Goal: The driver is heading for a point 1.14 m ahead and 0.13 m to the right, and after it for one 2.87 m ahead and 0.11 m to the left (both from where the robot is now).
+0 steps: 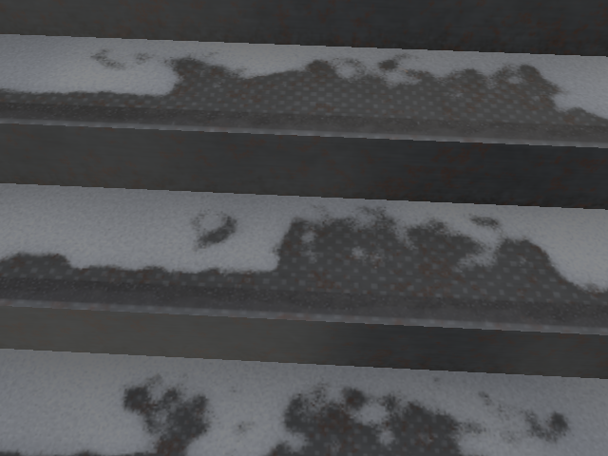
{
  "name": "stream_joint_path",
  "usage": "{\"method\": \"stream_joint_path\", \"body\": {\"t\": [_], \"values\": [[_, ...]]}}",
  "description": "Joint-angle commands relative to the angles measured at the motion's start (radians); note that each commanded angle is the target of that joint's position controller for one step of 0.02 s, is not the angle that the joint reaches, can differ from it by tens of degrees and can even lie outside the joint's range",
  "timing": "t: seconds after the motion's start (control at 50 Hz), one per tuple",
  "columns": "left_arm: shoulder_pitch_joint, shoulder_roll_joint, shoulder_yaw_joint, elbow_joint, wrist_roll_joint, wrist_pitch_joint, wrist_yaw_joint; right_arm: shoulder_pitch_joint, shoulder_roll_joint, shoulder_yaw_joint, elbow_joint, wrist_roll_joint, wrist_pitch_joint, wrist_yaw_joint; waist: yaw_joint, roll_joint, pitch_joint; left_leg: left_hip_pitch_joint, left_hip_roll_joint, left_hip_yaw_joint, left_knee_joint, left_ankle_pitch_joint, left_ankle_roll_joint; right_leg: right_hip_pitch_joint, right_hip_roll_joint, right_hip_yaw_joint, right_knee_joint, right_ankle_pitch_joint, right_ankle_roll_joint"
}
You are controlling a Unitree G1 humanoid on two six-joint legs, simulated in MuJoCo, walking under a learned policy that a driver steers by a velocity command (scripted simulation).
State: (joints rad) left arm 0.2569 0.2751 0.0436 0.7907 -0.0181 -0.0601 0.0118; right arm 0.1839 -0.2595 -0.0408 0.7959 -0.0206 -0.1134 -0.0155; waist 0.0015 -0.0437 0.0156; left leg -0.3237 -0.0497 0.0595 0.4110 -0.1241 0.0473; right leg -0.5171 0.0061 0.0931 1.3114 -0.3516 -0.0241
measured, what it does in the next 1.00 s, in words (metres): climbs: right foot 0.17 m higher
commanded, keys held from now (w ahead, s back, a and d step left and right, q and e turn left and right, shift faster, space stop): w+e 0.36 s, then w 0.38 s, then w+q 0.26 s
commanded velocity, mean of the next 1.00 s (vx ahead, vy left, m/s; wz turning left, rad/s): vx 0.50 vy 0.00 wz -0.28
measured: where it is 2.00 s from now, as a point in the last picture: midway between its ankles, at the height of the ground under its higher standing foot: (472, 71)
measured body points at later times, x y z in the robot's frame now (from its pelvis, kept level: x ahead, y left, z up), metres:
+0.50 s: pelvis +0.26 -0.14 +0.02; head +0.31 -0.15 +0.47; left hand +0.55 -0.05 -0.05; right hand +0.16 -0.37 -0.12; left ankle +0.09 +0.09 -0.63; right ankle +0.37 -0.25 -0.57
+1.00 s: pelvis +0.54 -0.25 +0.19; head +0.55 -0.27 +0.64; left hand +0.50 -0.03 +0.05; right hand +0.73 -0.48 +0.11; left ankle +0.70 -0.19 -0.35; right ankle +0.37 -0.25 -0.55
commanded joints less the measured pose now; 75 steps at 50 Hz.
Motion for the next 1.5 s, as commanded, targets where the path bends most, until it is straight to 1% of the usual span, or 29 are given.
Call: {"method": "stream_joint_path", "body": {"t": [0.02, 0.34, 0.36, 0.42, 0.46, 0.48, 0.5, 0.56, 0.6, 0.66, 0.76, 0.78, 0.8, 0.9, 0.98, 1.04, 1.06, 1.08, 1.1, 1.12, 1.2, 1.26, 1.32, 1.38, 1.4, 1.44, 1.46, 1.48, 1.5], "values": [[0.047, 0.016, 0.002, -0.08, -0.001, 0.006, -0.001, 0.033, -0.083, -0.02, -0.022, -0.003, -0.01, 0.0, 0.003, 0.124, -0.045, 0.157, 0.303, -0.266, -0.254, 0.038, 0.187, -0.226, -0.102, 0.009, 0.187, 0.082, 0.022], [-0.462, -0.153, -0.129, -0.492, 0.002, 0.017, -0.034, 0.352, -0.092, 0.005, 0.122, 0.021, 0.088, -0.075, -0.051, 0.119, 0.098, 0.335, 0.372, 0.018, -0.308, -0.069, 0.067, -0.977, -0.19, -0.091, 0.513, -0.023, 0.052], [-0.528, -0.146, -0.111, -0.52, 0.062, 0.061, -0.033, 0.299, -0.145, -0.006, 0.105, -0.014, 0.046, -0.04, -0.036, 0.058, 0.116, 0.115, 0.374, 0.098, -0.537, 0.01, 0.114, -0.593, -0.159, -0.187, 0.244, -0.175, -0.056], [-0.126, -0.084, -0.06, -0.361, 0.047, 0.087, -0.027, 0.271, -0.219, -0.019, 0.109, 0.018, 0.028, 0.004, 0.096, 0.219, -0.17, 0.236, 0.35, 0.169, -0.114, 1.375, 0.136, 0.014, 0.027, -0.351, 0.029, -0.147, -0.171], [0.189, 0.027, 0.003, -0.244, 0.017, 0.052, -0.03, 0.225, -0.276, -0.052, 0.05, 0.071, -0.007, 0.052, 0.256, 0.223, -0.431, 0.058, 0.251, 0.107, 0.518, 1.151, 0.037, 0.487, 0.037, 0.018, -0.382, -0.026, -0.204], [0.211, 0.216, 0.058, -0.185, 0.027, 0.047, -0.02, 0.25, -0.123, -0.028, -0.025, 0.063, -0.017, 0.092, 0.173, -0.255, -0.508, -0.242, 0.007, 0.009, 1.015, -0.14, -0.047, 0.633, -0.306, 0.628, -0.759, 0.22, -0.269], [0.147, 0.204, 0.073, -0.18, 0.042, 0.057, -0.009, 0.273, -0.066, -0.029, 0.005, 0.02, -0.014, 0.086, 0.131, -0.138, -0.584, -0.227, 0.014, -0.241, 1.308, -0.077, -0.017, 0.553, -0.324, 0.791, -0.875, 0.142, -0.204], [-0.015, 0.012, 0.026, -0.052, 0.058, 0.03, -0.018, 0.12, 0.082, 0.006, -0.078, -0.028, 0.034, 0.025, -0.007, 0.031, -0.092, -0.421, 0.122, -0.143, 1.387, 0.094, 0.004, 0.106, -0.229, 0.459, -0.819, -0.237, -0.142], [0.066, -0.087, -0.032, 0.009, 0.084, 0.009, -0.069, 0.084, 0.043, 0.018, -0.09, 0.012, 0.02, 0.084, 0.05, -0.063, -0.018, -0.593, -0.006, -0.375, 1.628, 0.177, 0.13, 0.004, -0.199, 0.441, -0.843, -0.184, -0.148], [0.096, -0.019, -0.022, 0.135, 0.125, 0.001, -0.115, 0.039, 0.036, 0.021, -0.117, 0.025, 0.01, 0.088, -0.043, 0.021, -0.027, -0.914, -0.042, -0.404, 1.638, 0.229, 0.222, 0.109, -0.214, 0.262, -0.9, -0.045, -0.078], [0.213, -0.07, -0.063, 0.255, 0.156, -0.03, -0.098, -0.024, 0.084, 0.077, -0.1, 0.014, 0.032, 0.091, -0.075, 0.033, -0.001, -1.264, -0.043, -0.266, 2.026, 0.099, 0.227, 0.234, -0.167, 0.108, -0.944, -0.006, -0.052], [0.16, -0.034, -0.03, 0.242, 0.029, -0.071, -0.068, -0.144, 0.25, 0.096, -0.142, 0.011, 0.061, 0.014, -0.056, 0.02, 0.047, -1.11, -0.051, -0.156, 1.85, -0.042, 0.113, 0.142, -0.146, -0.06, -0.993, 0.145, 0.022], [0.208, -0.063, -0.074, 0.24, 0.181, -0.053, -0.105, -0.209, 0.031, 0.081, -0.186, 0.047, 0.059, 0.069, -0.049, 0.095, -0.091, -1.033, 0.024, -0.133, 1.7, 0.224, 0.192, 0.084, -0.131, -0.028, -1.005, 0.077, 0.001], [0.5, -0.015, -0.092, 0.312, 0.156, -0.025, -0.115, -0.413, 0.064, 0.092, -0.238, 0.026, 0.119, 0.082, 0.074, -0.09, -0.031, -1.25, 0.069, 0.018, 1.436, 0.032, 0.124, 0.54, -0.275, 0.001, -1.135, 0.51, -0.12], [0.259, 0.169, -0.068, 0.24, 0.071, -0.072, -0.132, -0.323, 0.019, 0.078, -0.255, 0.01, 0.164, 0.142, -0.123, -0.168, -0.138, -0.55, -0.043, 0.206, 1.033, -0.141, 0.098, 0.364, -0.307, -0.19, -1.076, 1.826, -0.199], [0.286, 0.259, -0.014, 0.266, 0.093, -0.042, -0.135, -0.044, -0.03, 0.049, -0.152, 0.024, 0.151, 0.106, -0.156, -0.176, -0.17, -0.279, -0.159, 0.153, 0.546, -0.189, 0.103, 0.537, -0.317, -0.192, -0.693, 2.172, -0.137], [0.322, 0.161, -0.032, 0.224, 0.188, -0.033, -0.152, 0.312, -0.101, 0.024, -0.01, 0.027, 0.149, 0.077, -0.183, -0.003, -0.443, 0.306, -0.1, -0.199, 0.624, 0.162, 0.24, 0.12, -0.278, -0.107, -0.375, 1.987, -0.074], [0.224, 0.094, -0.033, 0.186, 0.172, -0.006, -0.176, 0.547, -0.124, 0.016, 0.119, -0.023, 0.14, 0.082, -0.25, 0.288, -0.499, 0.578, 0.116, -0.709, 0.266, 0.154, 0.42, -0.284, 0.015, -0.034, 0.143, 0.401, -0.002], [0.148, 0.054, -0.03, 0.162, 0.084, -0.008, -0.178, 0.579, -0.098, 0.006, 0.1, -0.069, 0.109, 0.07, -0.257, 0.206, -0.354, 0.405, 0.19, -0.893, 0.095, -0.164, 0.357, -0.452, 0.096, 0.182, 0.477, 0.343, -0.084], [0.054, 0.012, -0.032, 0.136, 0.063, -0.024, -0.143, 0.48, -0.087, 0.002, 0.151, -0.058, 0.076, 0.071, -0.199, 0.124, -0.112, 0.248, 0.176, -0.833, 0.104, -0.212, 0.328, -0.651, 0.096, 0.172, 0.699, 0.364, -0.121], [-0.075, -0.06, -0.074, 0.002, 0.116, 0.013, -0.075, 0.159, 0.171, 0.091, 0.247, -0.042, 0.05, 0.106, 0.083, -0.029, -0.095, -0.035, 0.099, -0.429, 0.06, 0.027, 0.231, -0.776, 0.004, 0.08, 0.838, 0.259, -0.214], [-0.211, -0.075, -0.089, -0.048, 0.048, 0.001, -0.054, 0.186, 0.119, 0.082, 0.256, -0.071, 0.01, 0.095, 0.05, 0.091, -0.044, -0.272, 0.041, -0.3, -0.04, -0.01, 0.186, -0.68, -0.038, -0.061, 0.782, 0.029, -0.187], [-0.434, -0.058, -0.114, -0.137, 0.064, -0.016, -0.04, 0.386, 0.067, 0.075, 0.322, -0.116, 0.008, 0.088, -0.028, 0.031, -0.05, -0.132, 0.076, -0.41, -0.065, -0.165, 0.174, -0.825, -0.059, -0.051, 0.637, -0.049, -0.188], [-0.694, -0.104, -0.14, -0.258, 0.068, 0.038, -0.038, 0.319, 0.023, 0.065, 0.239, -0.037, -0.003, 0.137, -0.045, 0.099, -0.059, -0.499, 0.141, -0.443, -0.33, -0.128, 0.23, -0.272, -0.075, -0.199, 0.17, -0.144, -0.079], [-0.575, -0.155, -0.145, -0.235, 0.062, 0.045, -0.06, 0.314, -0.007, 0.065, 0.213, -0.013, -0.019, 0.138, 0.01, 0.218, -0.051, -0.501, 0.203, -0.439, -0.308, 0.297, 0.271, -0.105, -0.025, -0.272, 0.248, -0.062, -0.041], [-0.436, 0.011, -0.088, -0.185, 0.034, 0.051, -0.062, 0.264, -0.155, 0.006, 0.165, 0.04, -0.045, 0.13, 0.098, 0.201, -0.168, -0.117, 0.189, -0.368, -0.089, 1.407, 0.204, -0.001, 0.104, -0.295, -0.151, 0.033, -0.042], [-0.216, 0.075, -0.052, -0.119, 0.048, 0.04, -0.037, 0.234, -0.154, -0.011, 0.168, 0.007, -0.051, 0.139, 0.144, 0.186, -0.255, -0.05, 0.189, -0.352, 0.151, 1.468, 0.149, 0.173, 0.062, -0.131, -0.316, 0.119, -0.092], [0.026, 0.095, -0.04, -0.052, 0.063, 0.03, -0.028, 0.391, 0.036, 0.024, 0.183, -0.05, -0.058, 0.144, 0.138, -0.138, -0.586, -0.348, 0.077, -0.336, 0.528, 0.937, 0.112, 0.659, -0.18, 0.353, -0.457, 0.351, -0.323], [0.23, 0.139, -0.026, 0.003, 0.088, 0.042, -0.021, 0.413, 0.085, 0.027, 0.229, -0.053, -0.031, 0.153, 0.215, -0.316, -0.604, -0.541, -0.082, -0.379, 1.068, 0.003, 0.087, 0.673, -0.403, 0.909, -0.829, -0.081, -0.451]]}}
